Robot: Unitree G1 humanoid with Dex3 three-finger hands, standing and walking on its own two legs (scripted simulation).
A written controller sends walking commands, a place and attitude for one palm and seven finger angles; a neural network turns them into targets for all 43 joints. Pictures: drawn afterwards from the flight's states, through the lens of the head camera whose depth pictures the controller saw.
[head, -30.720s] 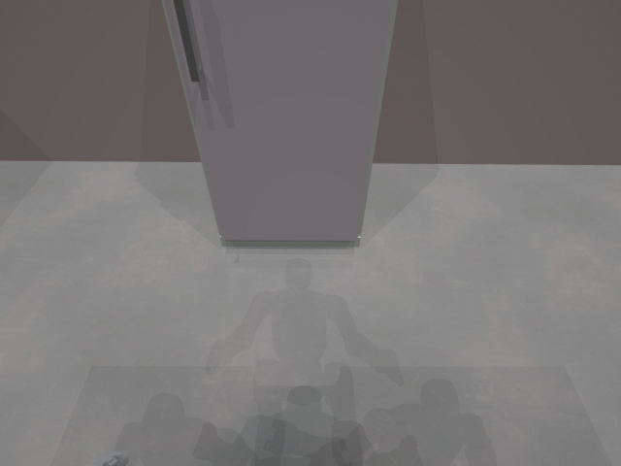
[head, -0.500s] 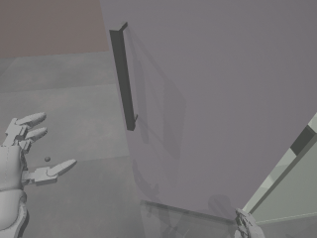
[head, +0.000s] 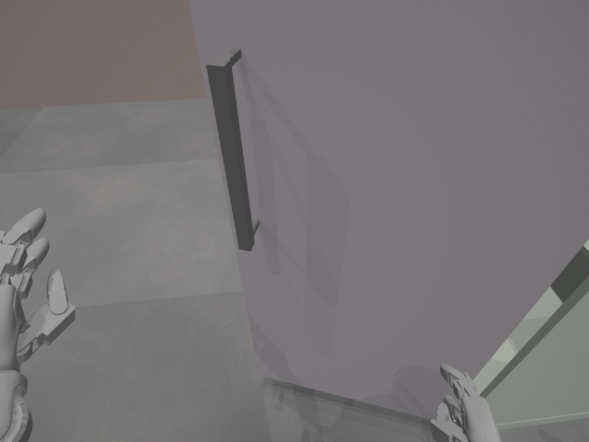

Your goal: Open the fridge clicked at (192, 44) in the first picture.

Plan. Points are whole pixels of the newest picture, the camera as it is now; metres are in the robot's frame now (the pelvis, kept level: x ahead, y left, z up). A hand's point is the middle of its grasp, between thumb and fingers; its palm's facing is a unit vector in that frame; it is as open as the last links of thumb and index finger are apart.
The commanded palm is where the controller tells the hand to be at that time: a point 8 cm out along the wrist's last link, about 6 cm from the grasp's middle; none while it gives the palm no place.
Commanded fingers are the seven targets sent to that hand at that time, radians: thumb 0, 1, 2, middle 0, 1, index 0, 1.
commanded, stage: draw the hand back to the body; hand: left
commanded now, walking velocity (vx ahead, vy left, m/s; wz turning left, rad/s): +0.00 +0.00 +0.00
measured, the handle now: (241, 164) +0.44 +0.15 +0.17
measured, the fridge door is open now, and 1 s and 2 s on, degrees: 69 69 69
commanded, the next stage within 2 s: step back with the hand held close in 0.18 s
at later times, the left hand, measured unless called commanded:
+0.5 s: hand (83, 297) +0.20 +0.27 +0.15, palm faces +0.40 -0.81 -0.43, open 7.4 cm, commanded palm +0.13 +0.31 +0.17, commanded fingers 0.00 0.90 0.90 -0.20 -0.30 -0.20 -0.30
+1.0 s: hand out of the picture +0.08 +0.29 +0.16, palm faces +0.50 -0.75 -0.44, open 7.4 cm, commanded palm +0.02 +0.33 +0.17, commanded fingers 0.00 0.90 0.90 -0.20 -0.30 -0.20 -0.30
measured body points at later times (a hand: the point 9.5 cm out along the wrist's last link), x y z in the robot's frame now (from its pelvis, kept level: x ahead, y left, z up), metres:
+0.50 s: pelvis -0.01 +0.01 +0.00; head +0.00 +0.00 +0.45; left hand +0.17 +0.31 +0.18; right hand +0.18 -0.23 -0.08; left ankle +0.01 +0.13 -0.74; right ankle -0.02 -0.14 -0.74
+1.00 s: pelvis -0.11 +0.02 -0.02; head -0.10 +0.03 +0.43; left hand +0.05 +0.33 +0.18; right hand +0.08 -0.20 -0.09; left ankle +0.01 +0.13 -0.74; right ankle -0.02 -0.13 -0.74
